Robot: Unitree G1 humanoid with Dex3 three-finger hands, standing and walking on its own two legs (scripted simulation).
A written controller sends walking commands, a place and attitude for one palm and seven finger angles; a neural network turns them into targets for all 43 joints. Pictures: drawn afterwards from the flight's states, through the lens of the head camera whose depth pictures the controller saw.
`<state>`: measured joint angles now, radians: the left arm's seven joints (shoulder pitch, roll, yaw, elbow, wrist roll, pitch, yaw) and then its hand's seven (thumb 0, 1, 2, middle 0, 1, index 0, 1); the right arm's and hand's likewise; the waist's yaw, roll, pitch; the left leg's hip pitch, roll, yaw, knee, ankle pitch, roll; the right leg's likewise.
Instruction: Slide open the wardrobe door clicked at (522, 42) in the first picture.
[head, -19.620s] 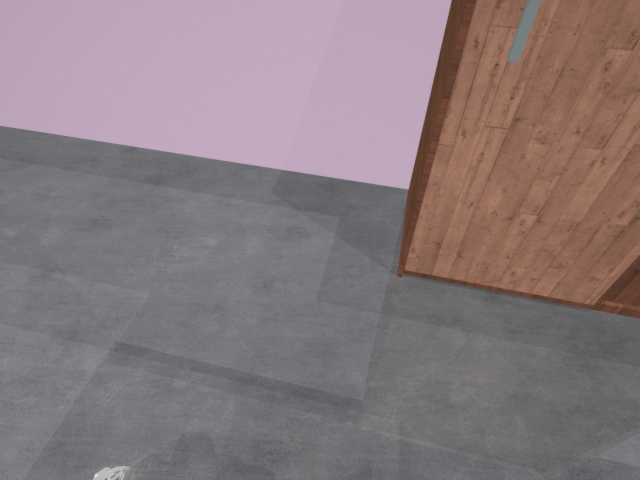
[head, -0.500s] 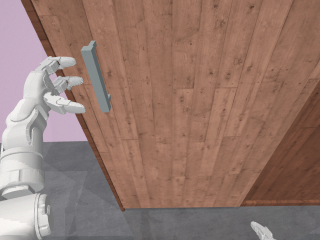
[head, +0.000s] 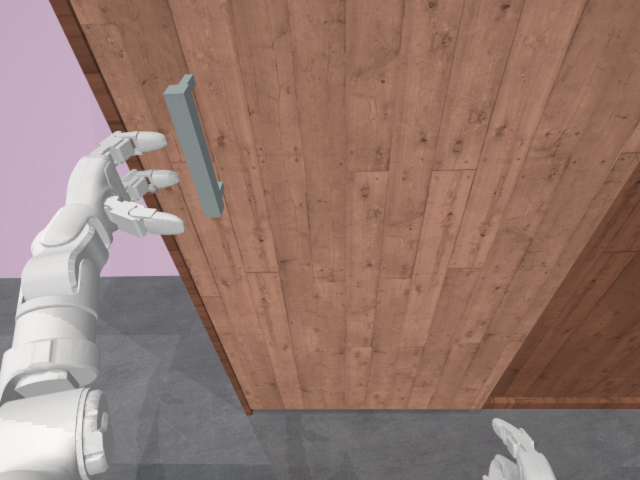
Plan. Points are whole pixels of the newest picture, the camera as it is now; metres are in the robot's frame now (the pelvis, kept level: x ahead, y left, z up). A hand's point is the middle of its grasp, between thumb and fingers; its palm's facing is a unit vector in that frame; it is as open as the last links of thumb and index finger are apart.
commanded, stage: move the hooked fingers beside the handle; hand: left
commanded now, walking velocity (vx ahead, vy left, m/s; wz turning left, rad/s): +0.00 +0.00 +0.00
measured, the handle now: (201, 149) +0.46 +0.17 +0.21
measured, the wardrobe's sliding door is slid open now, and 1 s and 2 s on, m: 0.00 0.00 0.00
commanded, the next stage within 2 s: none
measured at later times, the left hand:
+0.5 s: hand (136, 167) +0.40 +0.23 +0.23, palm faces +0.09 -1.00 +0.00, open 13.9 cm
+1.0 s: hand (134, 184) +0.39 +0.23 +0.21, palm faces +0.08 -1.00 -0.03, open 13.9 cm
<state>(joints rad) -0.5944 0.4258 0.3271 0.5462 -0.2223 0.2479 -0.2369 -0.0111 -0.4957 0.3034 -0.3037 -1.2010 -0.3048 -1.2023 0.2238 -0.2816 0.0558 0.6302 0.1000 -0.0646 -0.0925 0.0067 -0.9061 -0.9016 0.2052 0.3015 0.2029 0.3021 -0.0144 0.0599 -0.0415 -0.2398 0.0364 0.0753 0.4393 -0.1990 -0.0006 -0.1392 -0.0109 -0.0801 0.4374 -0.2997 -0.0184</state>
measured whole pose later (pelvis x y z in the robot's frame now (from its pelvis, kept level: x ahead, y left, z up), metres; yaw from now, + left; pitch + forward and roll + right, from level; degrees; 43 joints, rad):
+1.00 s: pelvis +0.00 +0.01 +0.00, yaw +0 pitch +0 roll +0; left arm -0.58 0.45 0.33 0.49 -0.22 0.27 -0.24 -0.01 -0.50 0.30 -0.30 -1.20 -0.30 -1.20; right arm 0.23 -0.28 0.06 0.62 0.10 -0.06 -0.09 0.01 -0.91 -0.90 0.21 0.30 0.20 0.30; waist -0.01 0.06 -0.04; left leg -0.23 0.03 0.08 0.44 -0.20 0.01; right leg -0.12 -0.01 -0.07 0.41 -0.29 -0.01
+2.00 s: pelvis +0.01 +0.00 +0.00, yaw -1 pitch +1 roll +0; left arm -0.59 0.45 0.34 0.53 -0.22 0.26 -0.25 -0.01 -0.50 0.30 -0.30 -1.20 -0.30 -1.20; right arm 0.26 -0.28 0.05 0.63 0.10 -0.04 -0.08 0.01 -0.91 -0.90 0.20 0.30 0.20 0.30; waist -0.01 0.06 -0.06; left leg -0.23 0.04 0.08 0.43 -0.21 0.00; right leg -0.13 0.00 -0.07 0.41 -0.29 -0.02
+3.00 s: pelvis +0.01 +0.00 +0.00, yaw +0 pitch +1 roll +0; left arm -0.66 0.43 0.31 0.52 -0.22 0.29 -0.22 -0.01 -0.50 0.30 -0.31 -1.21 -0.30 -1.20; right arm 0.25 -0.28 0.05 0.64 0.10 -0.03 -0.09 0.01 -0.91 -0.90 0.20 0.30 0.20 0.30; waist -0.01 0.05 -0.06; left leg -0.24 0.04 0.07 0.43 -0.20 0.00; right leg -0.13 0.00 -0.07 0.41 -0.29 -0.02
